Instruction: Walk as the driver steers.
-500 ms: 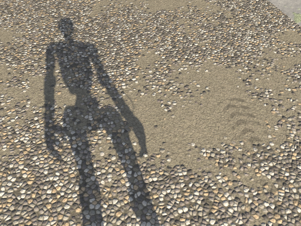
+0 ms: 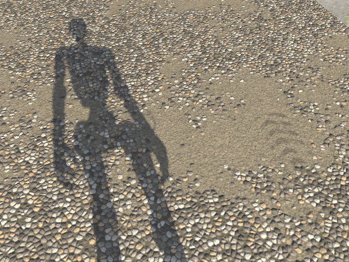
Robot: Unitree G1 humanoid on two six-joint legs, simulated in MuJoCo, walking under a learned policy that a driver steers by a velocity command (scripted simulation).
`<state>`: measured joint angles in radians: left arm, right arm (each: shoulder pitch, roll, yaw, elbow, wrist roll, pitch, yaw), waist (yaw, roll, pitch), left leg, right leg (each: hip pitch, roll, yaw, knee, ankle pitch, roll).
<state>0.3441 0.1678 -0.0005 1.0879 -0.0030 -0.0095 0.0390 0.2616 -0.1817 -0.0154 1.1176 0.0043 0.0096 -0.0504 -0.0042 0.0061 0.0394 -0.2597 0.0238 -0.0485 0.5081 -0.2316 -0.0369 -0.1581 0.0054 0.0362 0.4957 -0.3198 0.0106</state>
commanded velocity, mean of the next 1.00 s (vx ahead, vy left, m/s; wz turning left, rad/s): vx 0.30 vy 0.00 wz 0.03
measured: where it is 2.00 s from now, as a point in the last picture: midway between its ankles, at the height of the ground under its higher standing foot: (159, 178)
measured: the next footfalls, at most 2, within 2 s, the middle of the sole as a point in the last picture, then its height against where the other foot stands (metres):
right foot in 0.86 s outside the picture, level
left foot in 1.44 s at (147, 209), level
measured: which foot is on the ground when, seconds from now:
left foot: down 0.00-0.88, up 0.90-1.00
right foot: down 0.00-0.42, up 0.44-0.84, down 0.86-1.00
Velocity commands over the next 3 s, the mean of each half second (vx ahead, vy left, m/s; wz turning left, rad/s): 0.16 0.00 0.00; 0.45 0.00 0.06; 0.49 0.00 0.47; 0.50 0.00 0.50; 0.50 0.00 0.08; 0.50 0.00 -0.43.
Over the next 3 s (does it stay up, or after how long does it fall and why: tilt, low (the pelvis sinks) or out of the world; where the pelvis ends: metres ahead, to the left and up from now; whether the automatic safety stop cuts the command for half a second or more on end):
stays up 1.35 0.38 -0.02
